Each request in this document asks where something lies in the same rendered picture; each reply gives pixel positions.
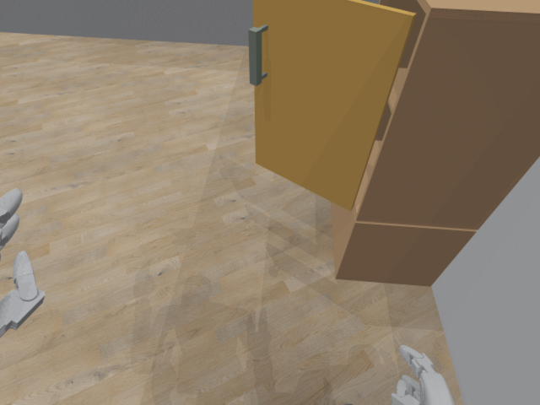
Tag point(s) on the handle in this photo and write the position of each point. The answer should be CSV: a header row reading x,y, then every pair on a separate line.
x,y
255,54

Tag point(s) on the left robot hand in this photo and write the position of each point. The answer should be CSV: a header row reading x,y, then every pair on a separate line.
x,y
21,302

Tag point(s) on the right robot hand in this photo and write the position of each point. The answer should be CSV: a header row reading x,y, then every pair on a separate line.
x,y
431,389

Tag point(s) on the cupboard door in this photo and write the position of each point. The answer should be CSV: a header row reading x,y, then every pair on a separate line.
x,y
330,66

